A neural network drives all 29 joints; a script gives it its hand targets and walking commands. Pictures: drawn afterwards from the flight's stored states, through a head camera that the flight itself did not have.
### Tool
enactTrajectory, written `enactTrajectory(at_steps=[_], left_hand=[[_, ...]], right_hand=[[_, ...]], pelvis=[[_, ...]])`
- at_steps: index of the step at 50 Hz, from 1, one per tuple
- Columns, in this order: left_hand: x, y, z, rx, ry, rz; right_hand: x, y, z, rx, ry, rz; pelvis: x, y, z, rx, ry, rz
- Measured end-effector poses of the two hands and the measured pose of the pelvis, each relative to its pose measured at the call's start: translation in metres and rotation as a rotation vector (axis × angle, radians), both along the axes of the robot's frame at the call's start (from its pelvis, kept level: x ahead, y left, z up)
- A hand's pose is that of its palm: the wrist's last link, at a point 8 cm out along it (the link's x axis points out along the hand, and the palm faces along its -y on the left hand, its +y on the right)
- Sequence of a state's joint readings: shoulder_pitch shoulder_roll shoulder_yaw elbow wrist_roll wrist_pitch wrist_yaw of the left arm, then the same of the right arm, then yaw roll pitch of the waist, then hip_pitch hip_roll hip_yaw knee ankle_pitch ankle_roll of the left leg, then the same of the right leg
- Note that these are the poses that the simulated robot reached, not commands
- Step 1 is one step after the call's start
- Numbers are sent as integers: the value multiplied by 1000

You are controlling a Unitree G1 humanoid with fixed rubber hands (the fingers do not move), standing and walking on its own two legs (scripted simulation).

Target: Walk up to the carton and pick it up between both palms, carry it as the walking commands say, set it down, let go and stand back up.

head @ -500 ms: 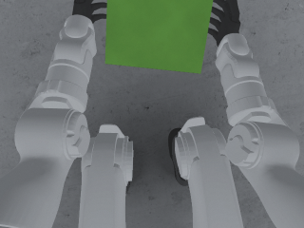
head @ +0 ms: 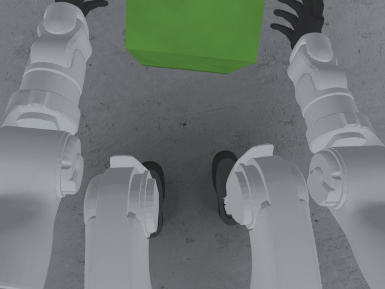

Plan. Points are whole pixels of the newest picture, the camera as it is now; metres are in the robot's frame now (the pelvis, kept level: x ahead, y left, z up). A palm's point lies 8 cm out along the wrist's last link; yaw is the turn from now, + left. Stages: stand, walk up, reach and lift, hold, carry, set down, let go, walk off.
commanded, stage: set down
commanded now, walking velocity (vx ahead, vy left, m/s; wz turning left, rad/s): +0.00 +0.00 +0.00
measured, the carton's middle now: (192, 15) +0.56 -0.02 -0.26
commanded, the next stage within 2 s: let go in 1.42 s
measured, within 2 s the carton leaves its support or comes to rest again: neither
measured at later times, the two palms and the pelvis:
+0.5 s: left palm out of the picture +0.56 +0.17 -0.04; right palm out of the picture +0.51 -0.20 -0.04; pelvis +0.01 +0.00 +0.08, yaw +0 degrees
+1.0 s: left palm out of the picture +0.56 +0.18 +0.11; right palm out of the picture +0.51 -0.21 +0.11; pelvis +0.03 +0.00 +0.21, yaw +0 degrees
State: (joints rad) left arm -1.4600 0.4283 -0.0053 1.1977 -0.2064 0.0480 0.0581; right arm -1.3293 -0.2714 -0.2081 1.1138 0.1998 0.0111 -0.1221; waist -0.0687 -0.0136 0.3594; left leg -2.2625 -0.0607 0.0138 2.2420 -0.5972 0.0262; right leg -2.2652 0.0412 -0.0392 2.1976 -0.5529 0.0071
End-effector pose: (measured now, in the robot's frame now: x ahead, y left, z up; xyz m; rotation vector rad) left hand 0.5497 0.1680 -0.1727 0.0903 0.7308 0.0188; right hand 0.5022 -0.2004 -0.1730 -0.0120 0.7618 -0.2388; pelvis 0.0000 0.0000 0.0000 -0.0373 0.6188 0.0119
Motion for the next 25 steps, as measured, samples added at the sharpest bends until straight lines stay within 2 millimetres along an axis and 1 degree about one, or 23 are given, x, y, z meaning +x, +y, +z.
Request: enactTrajectory(at_steps=[5, 10, 15, 25], left_hand=[[5, 2, 13, 3, -38, 1], [6, 3, 37, 9, -59, 2], [8, 3, 70, 7, -66, 4], [11, 6, 136, 0, -75, 15]], right_hand=[[4, -3, 13, -4, -41, -2], [5, -4, 36, -1, -69, -7], [5, -5, 68, 3, -81, -18], [6, -3, 131, 8, -93, -31]], pelvis=[[-1, -1, 2, 3, 10, -3], [0, -1, 13, 8, 25, -7], [2, -1, 32, 10, 60, -8], [9, -1, 79, 13, 152, -12]])
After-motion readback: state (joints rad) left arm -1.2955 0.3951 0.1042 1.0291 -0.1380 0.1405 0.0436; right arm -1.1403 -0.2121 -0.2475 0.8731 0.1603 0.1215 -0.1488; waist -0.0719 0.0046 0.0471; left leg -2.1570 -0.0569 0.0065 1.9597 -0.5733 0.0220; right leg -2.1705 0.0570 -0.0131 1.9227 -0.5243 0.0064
